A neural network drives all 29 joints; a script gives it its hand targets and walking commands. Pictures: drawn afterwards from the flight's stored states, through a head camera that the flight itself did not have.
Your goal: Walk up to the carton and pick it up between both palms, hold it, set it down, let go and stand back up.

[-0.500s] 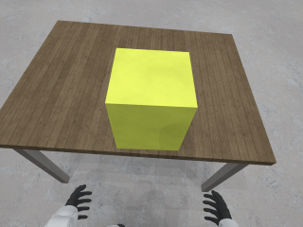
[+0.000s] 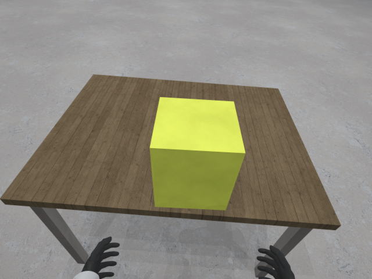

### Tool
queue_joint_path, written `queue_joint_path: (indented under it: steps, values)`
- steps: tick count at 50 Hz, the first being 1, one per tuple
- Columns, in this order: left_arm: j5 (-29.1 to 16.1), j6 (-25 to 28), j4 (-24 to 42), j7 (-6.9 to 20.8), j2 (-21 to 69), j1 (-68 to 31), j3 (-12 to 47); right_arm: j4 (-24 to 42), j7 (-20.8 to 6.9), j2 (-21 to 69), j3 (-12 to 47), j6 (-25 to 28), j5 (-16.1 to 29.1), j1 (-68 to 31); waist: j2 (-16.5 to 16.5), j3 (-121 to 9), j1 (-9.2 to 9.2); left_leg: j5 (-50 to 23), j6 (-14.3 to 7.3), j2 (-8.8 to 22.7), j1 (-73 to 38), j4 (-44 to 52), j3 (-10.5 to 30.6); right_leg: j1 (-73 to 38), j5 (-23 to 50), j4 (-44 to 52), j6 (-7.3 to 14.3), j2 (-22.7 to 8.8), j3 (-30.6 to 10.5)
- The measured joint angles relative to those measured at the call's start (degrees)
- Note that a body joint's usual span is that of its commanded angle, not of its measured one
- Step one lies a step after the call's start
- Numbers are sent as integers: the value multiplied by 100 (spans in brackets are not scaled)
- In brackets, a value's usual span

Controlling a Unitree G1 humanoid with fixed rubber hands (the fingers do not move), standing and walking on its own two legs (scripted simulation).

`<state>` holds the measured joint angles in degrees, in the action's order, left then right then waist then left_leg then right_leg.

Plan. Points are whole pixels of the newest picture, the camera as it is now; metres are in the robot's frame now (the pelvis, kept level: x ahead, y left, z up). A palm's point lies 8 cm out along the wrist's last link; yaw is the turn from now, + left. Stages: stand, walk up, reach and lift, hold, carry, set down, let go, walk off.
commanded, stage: reach and lift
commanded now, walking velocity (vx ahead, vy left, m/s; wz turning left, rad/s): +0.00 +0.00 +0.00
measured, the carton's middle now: (193, 155) +0.46 +0.01 +0.00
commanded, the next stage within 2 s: none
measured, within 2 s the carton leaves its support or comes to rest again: neither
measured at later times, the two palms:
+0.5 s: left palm (90, 262) +0.18 +0.21 -0.05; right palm (288, 274) +0.18 -0.21 -0.05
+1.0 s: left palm (99, 240) +0.21 +0.21 -0.03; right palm (288, 250) +0.22 -0.21 -0.02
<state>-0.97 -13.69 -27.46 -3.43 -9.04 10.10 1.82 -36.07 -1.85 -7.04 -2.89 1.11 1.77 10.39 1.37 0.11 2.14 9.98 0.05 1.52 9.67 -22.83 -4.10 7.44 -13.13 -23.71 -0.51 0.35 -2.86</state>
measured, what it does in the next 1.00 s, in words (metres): stands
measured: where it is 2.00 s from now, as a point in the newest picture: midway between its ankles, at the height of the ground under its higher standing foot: outside the picture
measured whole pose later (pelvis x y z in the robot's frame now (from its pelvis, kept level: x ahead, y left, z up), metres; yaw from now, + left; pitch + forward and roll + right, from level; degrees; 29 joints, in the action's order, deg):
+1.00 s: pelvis +0.04 -0.02 +0.00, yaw +0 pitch -1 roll +0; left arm -8.3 22.7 -30.6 -2.5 -10.1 14.1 1.8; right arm -31.4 0.3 -9.6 5.4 26.4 11.6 15.3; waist 1.3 -2.3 2.4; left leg 13.7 1.7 2.6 8.0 -23.0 -3.4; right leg 5.3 -16.3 -22.9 0.9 1.5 -2.2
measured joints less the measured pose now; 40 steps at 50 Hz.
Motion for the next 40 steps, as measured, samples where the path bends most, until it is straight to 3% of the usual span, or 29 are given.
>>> queue_joint_path:
  steps: [20,26,40]
  values:
    - [-527,1053,417,-164,-213,287,220,857,-30,-98,64,527,156,446,-29,-98,73,39,-20,-4,54,-41,-54,66,-7,-19,-26,-14,-33]
    - [-490,1310,212,-170,-79,336,255,575,-94,-115,7,651,279,369,-72,-181,-14,61,-11,-27,-15,41,22,-74,-8,152,-20,-37,47]
    - [-636,2841,-44,-140,-92,472,206,722,15,-237,410,1685,685,639,-23,-180,44,255,107,91,-80,15,37,-146,-163,178,94,84,47]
